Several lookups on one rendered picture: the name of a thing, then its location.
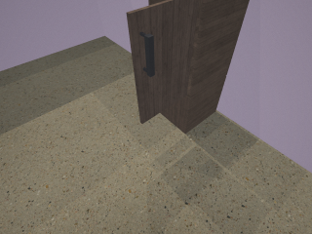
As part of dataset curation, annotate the cupboard door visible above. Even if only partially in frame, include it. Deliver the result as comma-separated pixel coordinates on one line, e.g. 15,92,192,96
126,0,199,124

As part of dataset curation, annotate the handle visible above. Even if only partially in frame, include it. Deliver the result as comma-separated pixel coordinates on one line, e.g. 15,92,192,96
139,31,155,77

